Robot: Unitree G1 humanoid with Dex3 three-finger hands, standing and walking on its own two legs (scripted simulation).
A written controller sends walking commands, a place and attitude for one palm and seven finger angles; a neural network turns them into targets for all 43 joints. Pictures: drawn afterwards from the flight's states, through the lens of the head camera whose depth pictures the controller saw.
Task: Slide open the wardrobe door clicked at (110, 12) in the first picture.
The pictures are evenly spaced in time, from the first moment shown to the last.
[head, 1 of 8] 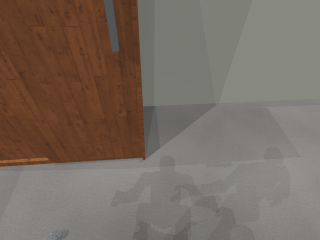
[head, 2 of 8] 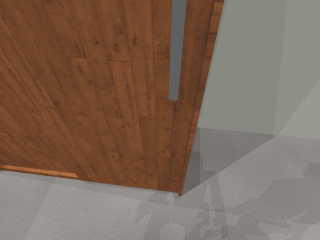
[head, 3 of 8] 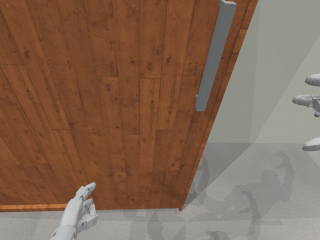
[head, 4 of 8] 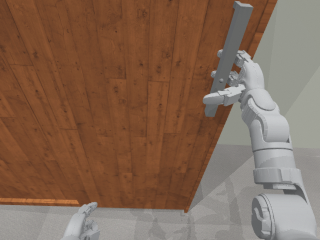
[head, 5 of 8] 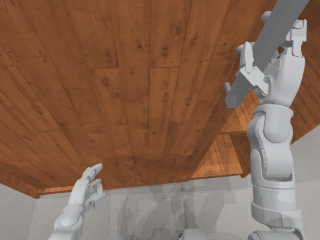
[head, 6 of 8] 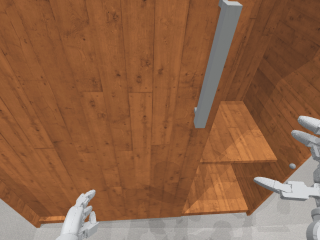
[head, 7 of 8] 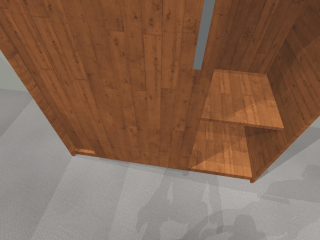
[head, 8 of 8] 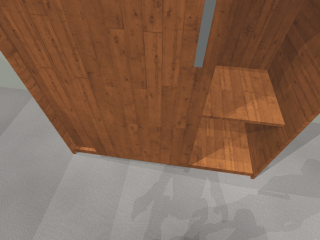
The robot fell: no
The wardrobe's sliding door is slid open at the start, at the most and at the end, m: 0.00 0.43 0.43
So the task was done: yes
